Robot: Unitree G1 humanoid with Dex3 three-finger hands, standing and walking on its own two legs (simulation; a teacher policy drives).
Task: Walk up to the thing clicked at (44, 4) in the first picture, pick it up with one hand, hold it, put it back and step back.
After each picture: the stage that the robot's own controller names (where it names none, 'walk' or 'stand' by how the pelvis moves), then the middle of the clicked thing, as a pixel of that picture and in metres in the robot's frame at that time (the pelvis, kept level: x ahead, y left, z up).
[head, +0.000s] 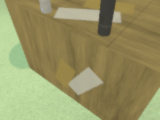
stand; (45, 2) +0.97 +0.23 +0.04
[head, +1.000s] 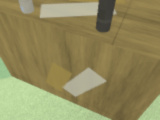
walk; (25, 0) +0.84 +0.27 +0.07
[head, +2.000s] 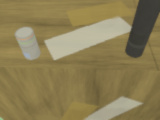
walk; (28, 43) +0.53 +0.18 +0.07
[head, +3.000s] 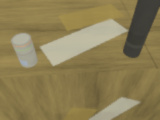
stand; (25, 50) +0.47 +0.23 +0.08
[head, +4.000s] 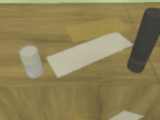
stand; (32, 62) +0.46 +0.21 +0.05
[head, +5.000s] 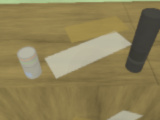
stand; (30, 63) +0.46 +0.22 +0.04
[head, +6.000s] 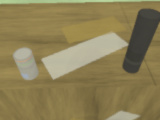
stand; (26, 64) +0.45 +0.23 +0.04
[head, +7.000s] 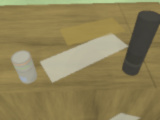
stand; (25, 67) +0.44 +0.23 +0.04
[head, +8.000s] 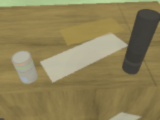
rise first; (25, 67) +0.44 +0.24 +0.04
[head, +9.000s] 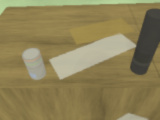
go down; (34, 64) +0.45 +0.23 +0.05
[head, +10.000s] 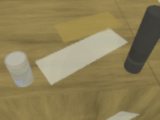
go down; (20, 69) +0.41 +0.21 +0.05
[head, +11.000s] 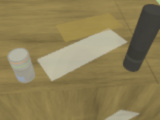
approach; (22, 66) +0.43 +0.21 +0.06
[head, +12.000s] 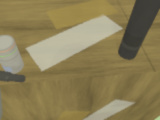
close; (8, 55) +0.44 +0.23 +0.09
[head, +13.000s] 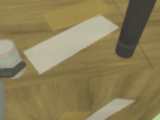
lift; (9, 60) +0.42 +0.22 +0.10
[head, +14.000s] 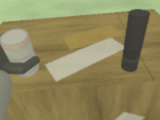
lift; (21, 54) +0.32 +0.17 +0.25
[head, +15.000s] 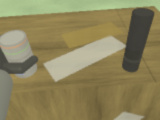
hold; (19, 55) +0.34 +0.18 +0.22
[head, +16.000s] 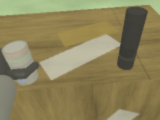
hold; (21, 63) +0.35 +0.19 +0.18
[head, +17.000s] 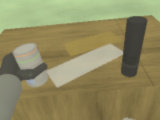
hold; (31, 65) +0.34 +0.16 +0.20
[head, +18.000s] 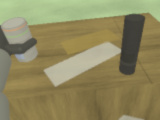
crouch; (21, 40) +0.39 +0.18 +0.26
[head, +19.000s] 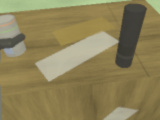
lower; (9, 36) +0.46 +0.21 +0.21
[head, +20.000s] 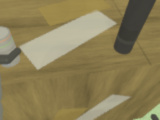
lower; (4, 47) +0.47 +0.22 +0.10
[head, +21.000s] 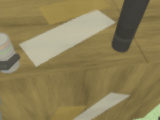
lower; (3, 53) +0.44 +0.23 +0.10
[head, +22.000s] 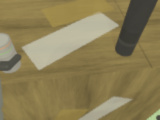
lower; (5, 54) +0.44 +0.23 +0.09
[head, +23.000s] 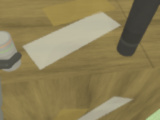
lower; (5, 52) +0.45 +0.23 +0.09
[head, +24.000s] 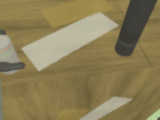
open; (5, 55) +0.44 +0.23 +0.09
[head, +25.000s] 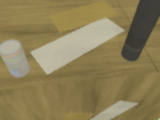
sink last; (15, 59) +0.43 +0.21 +0.08
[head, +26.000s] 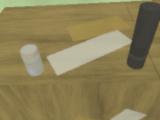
stand; (32, 60) +0.46 +0.23 +0.06
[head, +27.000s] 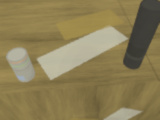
stand; (21, 65) +0.43 +0.23 +0.06
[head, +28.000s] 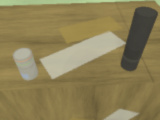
stand; (26, 64) +0.45 +0.23 +0.04
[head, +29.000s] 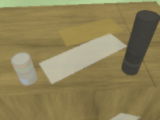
stand; (25, 69) +0.43 +0.23 +0.04
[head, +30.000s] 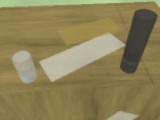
stand; (25, 67) +0.44 +0.23 +0.04
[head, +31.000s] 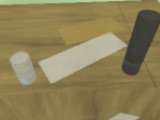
stand; (24, 68) +0.43 +0.23 +0.04
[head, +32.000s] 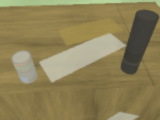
stand; (25, 67) +0.44 +0.23 +0.04
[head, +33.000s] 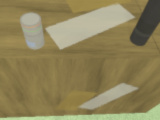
walk; (33, 31) +0.52 +0.18 +0.06
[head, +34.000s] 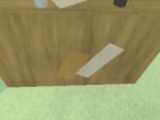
walk; out of the picture +0.80 +0.24 +0.06
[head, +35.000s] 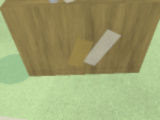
walk; out of the picture +1.11 +0.26 +0.05
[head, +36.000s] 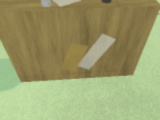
stand; out of the picture +1.05 +0.22 +0.05
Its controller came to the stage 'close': yes
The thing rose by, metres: 0.24
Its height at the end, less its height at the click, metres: +0.00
